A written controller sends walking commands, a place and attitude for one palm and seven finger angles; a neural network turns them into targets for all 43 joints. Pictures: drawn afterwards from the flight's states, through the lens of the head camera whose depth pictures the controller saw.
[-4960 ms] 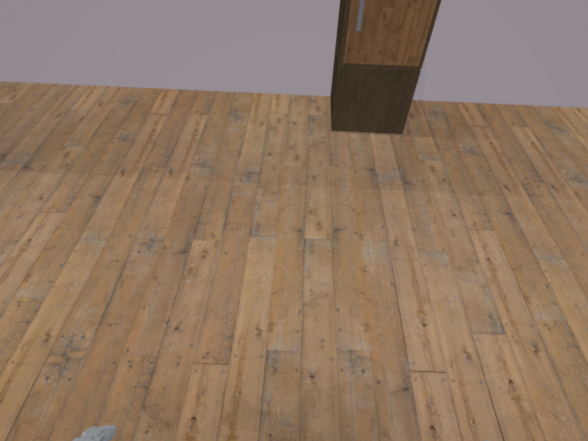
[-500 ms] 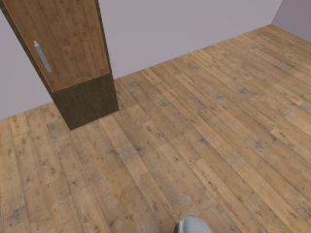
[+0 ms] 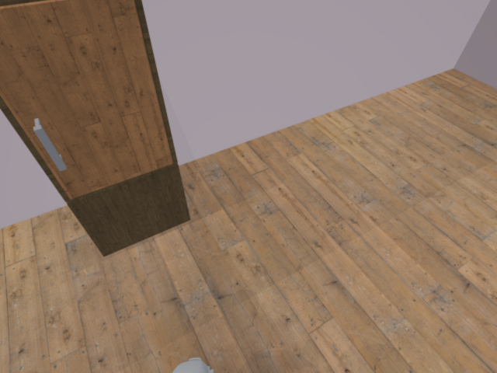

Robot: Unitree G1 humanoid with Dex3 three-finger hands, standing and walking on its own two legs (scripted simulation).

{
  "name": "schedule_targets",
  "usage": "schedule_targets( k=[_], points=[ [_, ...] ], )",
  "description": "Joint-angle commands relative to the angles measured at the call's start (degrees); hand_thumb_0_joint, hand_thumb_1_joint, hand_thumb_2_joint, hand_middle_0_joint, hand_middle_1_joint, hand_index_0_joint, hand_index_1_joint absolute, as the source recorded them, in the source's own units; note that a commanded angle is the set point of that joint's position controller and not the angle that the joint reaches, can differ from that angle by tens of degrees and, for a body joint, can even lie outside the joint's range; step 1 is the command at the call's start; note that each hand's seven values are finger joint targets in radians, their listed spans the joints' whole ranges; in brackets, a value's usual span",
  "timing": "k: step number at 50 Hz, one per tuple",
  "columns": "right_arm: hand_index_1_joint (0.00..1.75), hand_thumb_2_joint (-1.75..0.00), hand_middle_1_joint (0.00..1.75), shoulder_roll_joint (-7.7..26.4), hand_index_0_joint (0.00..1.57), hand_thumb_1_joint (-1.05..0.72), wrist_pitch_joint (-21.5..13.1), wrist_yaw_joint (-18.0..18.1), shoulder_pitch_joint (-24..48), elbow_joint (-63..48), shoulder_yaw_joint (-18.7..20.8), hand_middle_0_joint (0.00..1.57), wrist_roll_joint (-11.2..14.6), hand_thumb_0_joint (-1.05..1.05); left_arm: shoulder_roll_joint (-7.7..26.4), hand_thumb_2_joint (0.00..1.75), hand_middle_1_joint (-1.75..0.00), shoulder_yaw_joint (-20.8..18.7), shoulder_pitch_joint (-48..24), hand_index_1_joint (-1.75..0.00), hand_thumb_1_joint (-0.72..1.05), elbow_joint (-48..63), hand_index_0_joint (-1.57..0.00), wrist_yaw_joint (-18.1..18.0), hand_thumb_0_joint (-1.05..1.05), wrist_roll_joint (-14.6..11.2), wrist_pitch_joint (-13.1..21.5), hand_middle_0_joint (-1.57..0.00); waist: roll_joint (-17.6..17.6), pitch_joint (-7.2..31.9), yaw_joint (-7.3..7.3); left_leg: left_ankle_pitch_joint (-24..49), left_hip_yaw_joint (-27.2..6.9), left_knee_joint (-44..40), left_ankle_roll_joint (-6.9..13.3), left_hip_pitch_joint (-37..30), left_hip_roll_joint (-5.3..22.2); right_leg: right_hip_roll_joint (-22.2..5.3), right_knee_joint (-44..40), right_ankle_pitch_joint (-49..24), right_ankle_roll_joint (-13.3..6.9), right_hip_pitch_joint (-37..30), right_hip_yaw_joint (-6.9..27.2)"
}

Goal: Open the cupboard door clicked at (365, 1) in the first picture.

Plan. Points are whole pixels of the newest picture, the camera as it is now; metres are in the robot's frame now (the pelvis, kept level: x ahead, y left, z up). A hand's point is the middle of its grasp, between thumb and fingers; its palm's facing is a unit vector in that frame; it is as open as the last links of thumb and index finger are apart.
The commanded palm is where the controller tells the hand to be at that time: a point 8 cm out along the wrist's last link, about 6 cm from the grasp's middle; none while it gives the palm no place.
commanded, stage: turn to face it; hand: left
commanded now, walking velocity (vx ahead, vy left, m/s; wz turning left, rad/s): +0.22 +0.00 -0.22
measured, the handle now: (50, 145) +0.68 +0.63 -0.10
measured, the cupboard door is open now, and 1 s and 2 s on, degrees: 0 0 0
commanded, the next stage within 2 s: take the last steps up to it in 0.96 s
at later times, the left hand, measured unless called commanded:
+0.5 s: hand (151, 344) +0.20 +0.21 -0.16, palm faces +0.19 -0.94 -0.27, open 7.4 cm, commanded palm none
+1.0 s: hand out of the picture +0.04 +0.23 -0.19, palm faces +0.46 -0.85 -0.25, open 7.4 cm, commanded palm none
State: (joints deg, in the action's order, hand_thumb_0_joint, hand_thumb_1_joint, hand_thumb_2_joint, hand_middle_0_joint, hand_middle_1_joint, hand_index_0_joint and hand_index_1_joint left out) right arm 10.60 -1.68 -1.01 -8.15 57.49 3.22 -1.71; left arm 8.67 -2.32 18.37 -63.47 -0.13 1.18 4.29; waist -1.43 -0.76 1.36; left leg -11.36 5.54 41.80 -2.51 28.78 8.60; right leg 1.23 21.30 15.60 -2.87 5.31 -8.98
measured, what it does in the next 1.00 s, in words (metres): walks ahead, turning left: left foot, then right foot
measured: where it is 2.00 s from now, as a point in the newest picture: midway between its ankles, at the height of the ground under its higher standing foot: (214, 371)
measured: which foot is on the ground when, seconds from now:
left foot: up 0.00-0.08, down 0.10-0.46, up 0.48-0.86, down 0.88-1.00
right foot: down 0.00-0.10, up 0.12-0.44, down 0.46-0.88, up 0.90-1.00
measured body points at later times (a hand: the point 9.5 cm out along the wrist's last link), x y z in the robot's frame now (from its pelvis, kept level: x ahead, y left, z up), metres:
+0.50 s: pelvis +0.12 +0.00 -0.02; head +0.14 -0.02 +0.43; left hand +0.19 +0.26 -0.14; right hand +0.18 -0.25 -0.18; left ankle +0.12 +0.13 -0.73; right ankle +0.18 -0.11 -0.74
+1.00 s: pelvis +0.11 +0.02 -0.01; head +0.14 +0.06 +0.44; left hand +0.02 +0.28 -0.17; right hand +0.32 -0.15 -0.13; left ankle +0.07 +0.11 -0.74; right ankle +0.16 -0.11 -0.69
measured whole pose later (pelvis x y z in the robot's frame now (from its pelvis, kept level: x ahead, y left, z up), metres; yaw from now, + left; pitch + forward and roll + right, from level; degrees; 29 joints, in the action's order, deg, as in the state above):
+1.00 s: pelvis +0.11 +0.02 -0.01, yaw +24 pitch +0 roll -1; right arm 11.8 0.9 0.1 -6.7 52.8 2.1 -1.4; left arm 15.0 -3.9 14.0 -57.4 -1.2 0.9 -3.8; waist 2.3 -5.2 1.8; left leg -18.2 4.9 32.9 1.8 14.4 1.6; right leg -6.4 56.8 28.1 4.1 24.4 -5.6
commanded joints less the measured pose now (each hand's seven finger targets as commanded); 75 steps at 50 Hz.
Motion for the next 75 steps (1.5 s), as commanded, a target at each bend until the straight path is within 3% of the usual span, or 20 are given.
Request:
schedule_targets(
  k=[1,3,5,6,11,21,22,24,28,39,42,43,44,45,53,62,64,66,70,75],
  points=[
    [0.30,-0.90,0.30,1.54,0.20,-0.90,-1.29,-0.41,0.96,-2.85,-0.27,0.20,0.38,0.00,8.50,0.90,-0.30,-1.61,4.09,-0.30,0.90,0.87,-0.20,-0.68,0.00,0.00,0.28,-0.20,7.10,-4.20,-0.08,-0.79,2.60,-7.83,1.18,-5.45,-2.14,-16.14,-4.75,-18.85,-4.85,0.51,10.71],
    [0.30,-0.90,0.30,4.03,0.20,-0.90,-1.93,0.40,-8.33,0.52,0.12,0.20,0.10,0.00,7.70,0.90,-0.30,-1.44,3.70,-0.30,0.90,0.69,-0.20,-0.91,0.00,-0.42,-0.01,-0.20,1.18,1.07,-4.14,7.01,2.80,-15.90,2.37,-20.86,-3.29,-12.21,9.35,-26.48,-1.45,2.77,5.27],
    [0.30,-0.90,0.30,12.77,0.20,-0.90,-1.74,1.33,-19.33,3.17,1.69,0.20,-0.03,0.00,3.34,0.90,-0.30,-0.45,6.35,-0.30,0.90,2.31,-0.20,-0.74,0.00,-1.00,0.09,-0.20,-15.25,10.37,-6.22,37.40,-19.78,-17.75,13.43,-41.17,16.90,-2.73,36.35,15.71,3.78,21.56,-0.68],
    [0.30,-0.90,0.30,11.80,0.20,-0.90,-1.26,1.99,-18.63,3.81,0.90,0.20,0.49,0.00,4.42,0.90,-0.30,-0.20,3.92,-0.30,0.90,2.78,-0.20,-1.41,0.00,-0.51,-0.35,-0.20,-13.37,10.61,-6.24,35.93,-21.52,-20.40,15.12,-37.42,17.55,-3.64,43.10,20.63,3.70,23.11,4.55],
    [0.30,-0.90,0.30,7.29,0.20,-0.90,-1.13,2.33,-6.55,0.36,0.02,0.20,0.80,0.00,2.96,0.90,-0.30,-0.72,-0.04,-0.30,0.90,3.85,-0.20,-0.84,0.00,-0.44,-2.52,-0.20,-5.70,2.34,-1.44,32.42,-10.65,-22.53,12.16,-20.04,8.68,-7.27,37.60,11.06,6.29,20.41,6.19],
    [0.30,-0.90,0.30,10.78,0.20,-0.90,2.31,1.41,-1.20,-4.43,2.75,0.20,0.46,0.00,5.67,0.90,-0.30,-2.46,-0.21,-0.30,0.90,9.47,-0.20,-1.21,0.00,-0.52,-4.14,-0.20,-6.31,2.55,1.10,9.37,-15.62,-17.24,9.01,-8.58,2.82,-3.69,9.25,-2.44,7.15,5.35,3.60],
    [0.30,-0.90,0.30,9.34,0.20,-0.90,2.37,1.09,-1.65,-4.95,2.81,0.20,0.87,0.00,8.22,0.90,-0.30,-2.94,0.52,-0.30,0.90,9.85,-0.20,-1.50,0.00,-0.21,-3.65,-0.20,-0.41,2.49,1.70,4.62,-13.84,-12.19,6.30,-3.26,-0.48,-6.65,2.70,-5.08,6.42,-0.83,6.77],
    [0.30,-0.90,0.30,5.62,0.20,-0.90,2.90,0.77,-2.40,-7.60,2.55,0.20,0.65,0.00,16.98,0.90,-0.30,-4.08,1.77,-0.30,0.90,11.96,-0.20,-1.91,0.00,0.37,-3.65,-0.20,19.09,3.25,2.64,-23.48,-4.64,14.29,0.63,6.10,-9.36,-30.75,-6.91,-9.36,-3.71,-0.26,26.97],
    [0.30,-0.90,0.30,6.03,0.20,-0.90,4.70,-0.20,-5.68,-4.61,2.79,0.20,0.19,0.00,10.58,0.90,-0.30,-2.47,-10.33,-0.30,0.90,15.53,-0.20,-2.18,0.00,0.12,-3.59,-0.20,10.50,-2.07,-2.98,-10.91,-5.76,29.67,-0.44,4.05,-4.54,-21.99,-6.09,-4.70,-1.90,10.23,11.25],
    [0.30,-0.90,0.30,5.14,0.20,-0.90,4.00,-0.17,0.83,-7.96,1.02,0.20,1.15,0.00,14.94,0.90,-0.30,-3.40,-3.39,-0.30,0.90,12.43,-0.20,-1.77,0.00,0.85,-4.08,-0.20,13.88,3.10,1.17,-14.91,0.63,2.64,-0.79,-5.30,-6.11,-23.15,1.23,-24.41,-4.37,0.08,4.59],
    [0.30,-0.90,0.30,6.34,0.20,-0.90,3.19,0.07,-3.24,-6.94,1.03,0.20,1.07,0.00,14.61,0.90,-0.30,-3.59,-4.47,-0.30,0.90,11.65,-0.20,-1.55,0.00,0.23,-4.55,-0.20,10.65,5.06,-1.56,-3.72,1.76,-13.28,0.19,-16.15,-6.29,-20.97,8.15,-21.78,-0.21,3.42,0.87],
    [0.30,-0.90,0.30,9.34,0.20,-0.90,2.60,0.13,-5.16,-6.45,1.61,0.20,0.87,0.00,13.09,0.90,-0.30,-3.31,-3.81,-0.30,0.90,12.18,-0.20,-1.38,0.00,-0.29,-4.88,-0.20,3.12,7.03,-2.75,4.42,-2.12,-19.46,1.58,-24.49,-2.69,-18.42,14.84,-16.04,2.81,9.23,-1.05],
    [0.30,-0.90,0.30,15.29,0.20,-0.90,2.18,0.37,-6.83,-6.80,2.92,0.20,0.33,0.00,9.49,0.90,-0.30,-2.69,-3.54,-0.30,0.90,13.96,-0.20,-1.04,0.00,-0.57,-5.14,-0.20,-13.12,7.31,-3.76,22.41,-19.96,-21.62,7.87,-31.36,11.42,-11.03,25.54,7.70,7.05,23.30,-3.10],
    [0.30,-0.90,0.30,17.78,0.20,-0.90,2.77,0.65,-8.88,-6.13,3.11,0.20,0.41,0.00,8.87,0.90,-0.30,-1.63,-7.36,-0.30,0.90,15.61,-0.20,-1.17,0.00,-0.02,-5.49,-0.20,-13.80,5.43,-5.46,30.79,-22.26,-22.46,13.83,-27.47,17.34,-8.78,34.24,21.87,7.34,25.56,1.05],
    [0.30,-0.90,0.30,11.34,0.20,-0.90,1.91,2.25,-2.26,-5.34,1.24,0.20,0.78,0.00,8.64,0.90,-0.30,-1.45,-5.36,-0.30,0.90,10.16,-0.20,-1.00,0.00,-0.51,-6.16,-0.20,-5.83,2.92,-2.01,32.45,-11.30,-21.34,11.99,-25.83,6.55,-6.93,35.98,9.05,8.07,22.65,6.59],
    [0.30,-0.90,0.30,9.00,0.20,-0.90,1.69,1.62,-3.33,-2.02,1.17,0.20,0.57,0.00,6.13,0.90,-0.30,-0.44,2.13,-0.30,0.90,6.45,-0.20,0.08,0.00,0.36,-3.56,-0.20,-3.26,-1.37,0.87,-14.55,-14.85,-21.15,9.15,-10.74,2.29,-3.47,5.17,1.65,5.68,1.35,2.87],
    [0.30,-0.90,0.30,2.34,0.20,-0.90,1.06,1.23,-3.37,-3.52,-0.21,0.20,1.36,0.00,12.87,0.90,-0.30,-1.87,9.15,-0.30,0.90,4.52,-0.20,-0.76,0.00,1.24,-2.33,-0.20,18.41,-3.14,3.78,-20.70,-2.87,1.82,3.35,6.40,-9.38,-20.64,-10.17,14.76,-0.31,-8.51,26.33],
    [0.30,-0.90,0.30,6.10,0.20,-0.90,1.74,0.37,1.94,-5.52,0.86,0.20,0.27,0.00,13.77,0.90,-0.30,-2.32,8.82,-0.30,0.90,4.89,-0.20,-1.30,0.00,0.31,-1.87,-0.20,17.93,-8.50,4.18,-17.20,-7.84,15.70,3.57,10.27,-5.95,-26.17,-18.32,29.05,-5.31,2.67,37.05],
    [0.30,-0.90,0.30,3.47,0.20,-0.90,1.97,-0.57,-4.68,-0.68,1.03,0.20,-0.02,0.00,7.24,0.90,-0.30,-0.72,3.76,-0.30,0.90,5.46,-0.20,-1.16,0.00,0.06,-0.59,-0.20,7.71,-7.10,-0.77,-2.97,-4.99,19.26,1.77,5.71,-3.54,-17.85,-13.95,8.45,-1.65,4.96,15.86],
    [0.30,-0.90,0.30,2.02,0.20,-0.90,1.54,-0.76,-2.57,-1.06,0.80,0.20,0.40,0.00,6.67,0.90,-0.30,-0.55,8.40,-0.30,0.90,2.07,-0.20,-1.31,0.00,0.25,0.38,-0.20,8.32,-6.27,0.35,-0.97,-2.21,11.47,0.65,6.62,-2.28,-18.11,-13.26,-2.08,-3.38,0.28,11.22]
  ],
)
